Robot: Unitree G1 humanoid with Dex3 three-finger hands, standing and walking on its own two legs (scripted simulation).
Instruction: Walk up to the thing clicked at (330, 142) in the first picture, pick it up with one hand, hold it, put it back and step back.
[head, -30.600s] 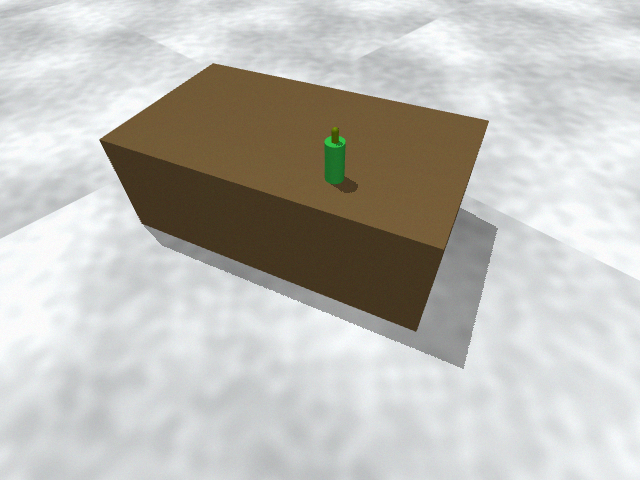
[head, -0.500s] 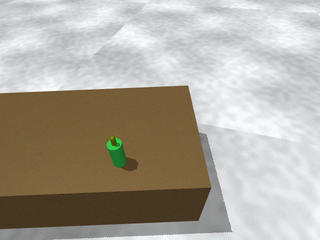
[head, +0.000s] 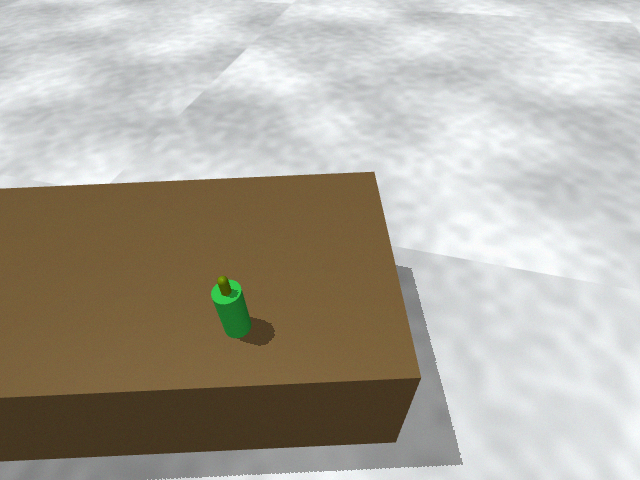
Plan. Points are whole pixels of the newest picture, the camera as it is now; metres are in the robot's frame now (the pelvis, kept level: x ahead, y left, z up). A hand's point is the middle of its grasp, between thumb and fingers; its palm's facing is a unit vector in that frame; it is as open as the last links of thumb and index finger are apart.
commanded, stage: stand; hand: left
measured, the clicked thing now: (230, 303) +0.53 +0.22 -0.23
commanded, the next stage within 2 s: step back in 1.12 s
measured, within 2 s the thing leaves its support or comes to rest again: neither
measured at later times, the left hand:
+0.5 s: hand out of the picture +0.07 +0.25 -0.16, palm faces -0.01 -0.94 -0.35, open 7.4 cm
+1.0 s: hand out of the picture +0.08 +0.25 -0.16, palm faces -0.02 -0.94 -0.35, open 7.4 cm
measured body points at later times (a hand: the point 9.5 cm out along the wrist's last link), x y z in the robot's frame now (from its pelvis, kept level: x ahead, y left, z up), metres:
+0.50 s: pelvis +0.01 +0.00 +0.00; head +0.02 -0.01 +0.45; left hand +0.07 +0.30 -0.13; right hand +0.07 -0.30 -0.14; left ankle +0.03 +0.14 -0.74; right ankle -0.02 -0.15 -0.74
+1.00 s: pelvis +0.01 +0.00 +0.00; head +0.02 -0.01 +0.45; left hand +0.08 +0.30 -0.13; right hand +0.08 -0.30 -0.13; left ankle +0.03 +0.14 -0.74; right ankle -0.02 -0.15 -0.74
